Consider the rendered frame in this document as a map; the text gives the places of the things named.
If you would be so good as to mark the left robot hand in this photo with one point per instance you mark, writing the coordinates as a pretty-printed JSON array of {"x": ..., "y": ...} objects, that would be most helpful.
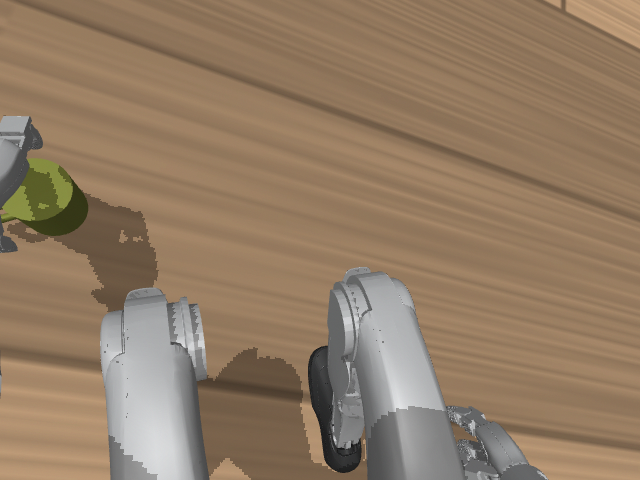
[{"x": 17, "y": 137}]

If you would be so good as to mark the mug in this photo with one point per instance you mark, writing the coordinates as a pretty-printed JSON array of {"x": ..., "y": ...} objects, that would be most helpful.
[{"x": 48, "y": 200}]

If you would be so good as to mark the right robot arm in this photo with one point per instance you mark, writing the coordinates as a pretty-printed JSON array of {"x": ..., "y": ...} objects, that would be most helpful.
[{"x": 523, "y": 472}]

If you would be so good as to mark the right robot foot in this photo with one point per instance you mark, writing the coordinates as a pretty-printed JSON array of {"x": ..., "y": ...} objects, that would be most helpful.
[{"x": 339, "y": 459}]

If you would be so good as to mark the right robot hand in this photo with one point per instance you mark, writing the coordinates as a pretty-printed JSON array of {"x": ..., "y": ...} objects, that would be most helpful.
[{"x": 495, "y": 451}]

